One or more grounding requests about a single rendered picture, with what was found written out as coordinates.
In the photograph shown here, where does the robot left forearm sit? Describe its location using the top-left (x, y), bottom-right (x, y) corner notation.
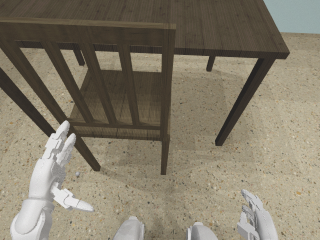
top-left (10, 198), bottom-right (55, 240)

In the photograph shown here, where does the robot left thigh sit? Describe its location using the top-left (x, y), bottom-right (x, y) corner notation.
top-left (112, 219), bottom-right (145, 240)

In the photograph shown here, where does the robot thigh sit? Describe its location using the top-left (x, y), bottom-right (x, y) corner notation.
top-left (112, 219), bottom-right (145, 240)
top-left (186, 225), bottom-right (218, 240)

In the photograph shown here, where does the table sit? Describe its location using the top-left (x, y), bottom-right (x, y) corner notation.
top-left (0, 0), bottom-right (290, 146)

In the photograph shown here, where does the left robot hand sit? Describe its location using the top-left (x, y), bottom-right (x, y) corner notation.
top-left (28, 120), bottom-right (94, 213)

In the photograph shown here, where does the right robot hand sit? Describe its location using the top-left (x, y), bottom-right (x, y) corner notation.
top-left (237, 189), bottom-right (279, 240)

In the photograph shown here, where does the robot right thigh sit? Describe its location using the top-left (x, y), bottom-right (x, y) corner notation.
top-left (186, 225), bottom-right (218, 240)

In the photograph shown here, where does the chair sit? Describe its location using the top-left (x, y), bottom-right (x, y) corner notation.
top-left (0, 16), bottom-right (176, 175)

